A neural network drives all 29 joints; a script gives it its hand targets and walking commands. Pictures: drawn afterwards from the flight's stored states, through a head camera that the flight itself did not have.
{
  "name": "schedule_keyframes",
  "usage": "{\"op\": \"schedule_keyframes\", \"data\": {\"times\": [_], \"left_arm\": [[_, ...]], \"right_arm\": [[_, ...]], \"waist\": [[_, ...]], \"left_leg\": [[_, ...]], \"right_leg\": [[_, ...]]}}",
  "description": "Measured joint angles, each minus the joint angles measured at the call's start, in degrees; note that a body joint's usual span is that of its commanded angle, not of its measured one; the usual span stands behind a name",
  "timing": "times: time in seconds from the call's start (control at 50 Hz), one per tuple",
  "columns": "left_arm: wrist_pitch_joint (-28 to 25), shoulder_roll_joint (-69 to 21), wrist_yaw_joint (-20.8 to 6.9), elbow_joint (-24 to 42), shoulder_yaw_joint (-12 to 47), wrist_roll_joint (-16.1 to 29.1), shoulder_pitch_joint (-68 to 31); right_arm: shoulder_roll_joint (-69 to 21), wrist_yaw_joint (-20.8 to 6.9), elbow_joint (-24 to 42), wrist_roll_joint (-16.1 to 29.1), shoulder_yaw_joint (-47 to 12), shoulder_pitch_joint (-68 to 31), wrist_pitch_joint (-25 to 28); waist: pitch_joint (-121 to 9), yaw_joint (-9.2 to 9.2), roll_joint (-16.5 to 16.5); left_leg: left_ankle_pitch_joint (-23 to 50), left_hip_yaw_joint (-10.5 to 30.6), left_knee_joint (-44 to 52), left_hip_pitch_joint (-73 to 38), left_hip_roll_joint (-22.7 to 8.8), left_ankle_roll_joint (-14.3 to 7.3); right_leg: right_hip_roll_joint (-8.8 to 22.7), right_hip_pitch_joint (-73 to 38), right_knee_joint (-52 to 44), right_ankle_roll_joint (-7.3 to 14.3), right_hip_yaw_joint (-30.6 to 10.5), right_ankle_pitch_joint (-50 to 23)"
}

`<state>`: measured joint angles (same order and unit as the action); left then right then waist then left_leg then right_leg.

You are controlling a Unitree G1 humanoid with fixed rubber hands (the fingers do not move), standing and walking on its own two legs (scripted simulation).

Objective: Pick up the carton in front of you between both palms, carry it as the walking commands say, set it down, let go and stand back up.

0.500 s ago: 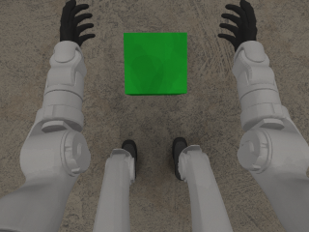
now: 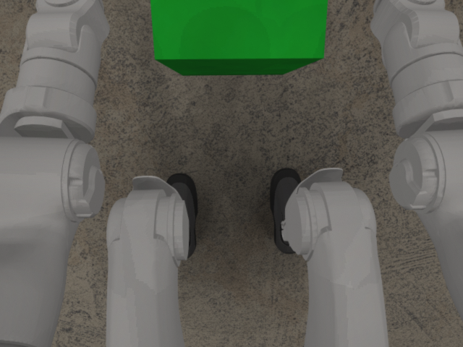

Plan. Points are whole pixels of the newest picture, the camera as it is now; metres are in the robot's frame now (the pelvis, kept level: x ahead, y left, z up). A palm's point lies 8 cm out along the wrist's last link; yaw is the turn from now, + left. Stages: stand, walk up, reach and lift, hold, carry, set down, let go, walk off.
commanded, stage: reach and lift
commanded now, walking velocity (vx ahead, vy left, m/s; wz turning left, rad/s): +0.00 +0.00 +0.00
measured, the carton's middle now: (235, 2) +0.57 -0.01 -0.28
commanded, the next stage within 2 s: none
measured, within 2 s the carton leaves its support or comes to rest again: leaves its support in 1.02 s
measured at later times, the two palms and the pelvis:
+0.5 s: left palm out of the picture +0.57 +0.16 -0.20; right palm out of the picture +0.55 -0.19 -0.20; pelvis +0.01 +0.00 -0.03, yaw +0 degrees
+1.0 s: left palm out of the picture +0.57 +0.14 -0.20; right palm out of the picture +0.56 -0.17 -0.20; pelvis +0.01 +0.00 -0.04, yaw +0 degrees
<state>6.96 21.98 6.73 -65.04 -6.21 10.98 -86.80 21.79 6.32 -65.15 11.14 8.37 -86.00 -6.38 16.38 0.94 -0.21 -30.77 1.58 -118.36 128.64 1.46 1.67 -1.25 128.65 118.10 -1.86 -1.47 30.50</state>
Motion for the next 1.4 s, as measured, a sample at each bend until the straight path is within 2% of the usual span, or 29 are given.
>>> {"op": "schedule_keyframes", "data": {"times": [0.1,0.22,0.36,0.52,0.62,0.66,0.72,0.78,0.88,0.96,1.02,1.08,1.2,1.32,1.4], "left_arm": [[-1.57,0.94,-0.57,-3.49,0.69,0.43,-3.41],[-3.07,1.81,-0.27,-2.65,3.61,2.60,-3.86],[-3.75,1.27,-0.21,-1.42,5.06,3.21,-1.59],[-3.89,-0.10,-0.47,-3.90,3.26,1.43,-1.36],[-3.66,-0.61,-0.77,-4.17,4.84,2.15,-3.12],[-3.55,-1.64,-0.72,-4.11,5.10,1.94,-4.32],[-3.18,-2.19,0.59,-4.24,3.84,0.46,-5.73],[-2.34,-2.54,0.41,-4.84,1.67,-2.02,-6.77],[1.03,-3.57,-1.86,-0.71,-3.80,-6.37,-4.60],[3.04,-4.71,-2.00,4.10,-5.10,-6.33,-1.25],[4.70,-5.55,-0.41,8.04,-3.88,-5.15,1.71],[6.61,-6.90,3.40,11.71,-3.12,-4.76,4.63],[10.09,-11.98,1.28,17.92,-9.66,-10.44,13.15],[12.11,-16.80,-2.17,17.03,-19.05,-20.01,17.07],[12.90,-18.40,-3.44,17.45,-22.10,-23.76,17.82]], "right_arm": [[0.59,-0.45,-3.43,0.36,-0.90,-3.74,1.40],[0.99,0.27,-2.62,2.52,-2.83,-3.89,2.82],[-0.91,1.09,-1.09,2.81,-2.94,-1.16,3.75],[-1.86,0.49,-2.22,1.63,-2.27,-0.30,3.73],[-2.46,0.27,-2.46,2.17,-3.22,-1.98,3.57],[-3.46,0.16,-2.49,1.75,-3.20,-3.16,3.46],[-4.17,1.65,-2.56,-0.10,-1.39,-4.45,3.29],[-4.53,1.47,-2.29,-2.59,1.18,-5.07,2.07],[-5.35,-1.46,2.24,-7.06,6.19,-2.99,-1.87],[-5.77,-2.14,6.31,-7.00,6.42,-0.18,-3.98],[-5.94,-0.89,9.26,-5.48,5.14,1.66,-5.90],[-7.93,2.36,13.56,-5.02,4.91,4.91,-7.76],[-13.17,1.16,20.71,-10.09,10.00,14.75,-10.71],[-18.29,-2.22,20.46,-20.27,18.43,18.53,-13.26],[-19.81,-3.73,21.24,-24.23,21.44,19.25,-14.38]], "waist": [[4.97,-0.01,0.06],[10.10,0.03,0.48],[7.52,0.42,0.35],[4.98,0.54,0.00],[6.23,0.45,0.06],[7.25,0.37,0.13],[8.89,0.32,0.14],[9.52,0.26,0.16],[8.62,0.31,-0.13],[7.80,0.37,-0.11],[5.70,0.39,0.20],[1.94,0.55,0.37],[-10.88,0.19,0.17],[-19.48,-0.03,-0.60],[-21.60,0.04,-0.75]], "left_leg": [[-0.37,0.10,-3.48,1.13,0.00,0.16],[-2.35,0.33,-7.32,-0.05,0.20,0.38],[-3.90,0.50,-9.30,0.69,0.09,0.26],[-2.93,0.22,-7.97,1.33,0.02,-0.08],[-1.89,0.24,-6.92,1.04,0.11,-0.08],[-1.64,0.27,-6.68,0.67,0.14,-0.04],[-1.51,0.38,-6.63,-0.12,0.23,0.00],[-1.52,0.45,-6.98,-0.40,0.28,-0.03],[-1.90,0.30,-8.74,0.72,0.43,-0.18],[-2.64,0.13,-9.85,0.97,0.47,-0.29],[-3.02,0.17,-9.94,1.60,0.36,-0.26],[-3.20,0.42,-9.24,2.06,0.47,-0.04],[-2.96,0.90,-4.57,1.26,1.60,0.94],[-0.48,1.08,3.54,-2.58,1.76,0.56],[1.64,1.16,8.69,-5.01,1.81,0.40]], "right_leg": [[-0.19,1.19,3.43,-0.02,0.06,0.26],[-0.07,-0.01,7.32,0.18,0.28,2.33],[-0.23,0.57,8.98,-0.07,0.43,3.71],[-0.29,1.13,7.60,-0.41,0.15,2.76],[-0.21,0.79,6.56,-0.35,0.17,1.81],[-0.18,0.40,6.34,-0.31,0.20,1.58],[-0.12,-0.46,6.26,-0.28,0.30,1.49],[-0.11,-0.77,6.58,-0.22,0.36,1.52],[-0.11,0.31,8.42,-0.23,0.20,2.01],[-0.12,0.61,9.64,-0.21,0.04,2.82],[-0.30,1.32,9.66,-0.27,0.03,3.04],[-0.82,1.75,8.90,-0.56,-0.10,3.22],[-1.78,1.08,4.57,-1.37,-1.05,3.15],[-1.19,-2.95,-3.47,-0.79,-0.90,0.95],[-1.07,-5.41,-8.65,-0.66,-0.93,-1.20]]}}
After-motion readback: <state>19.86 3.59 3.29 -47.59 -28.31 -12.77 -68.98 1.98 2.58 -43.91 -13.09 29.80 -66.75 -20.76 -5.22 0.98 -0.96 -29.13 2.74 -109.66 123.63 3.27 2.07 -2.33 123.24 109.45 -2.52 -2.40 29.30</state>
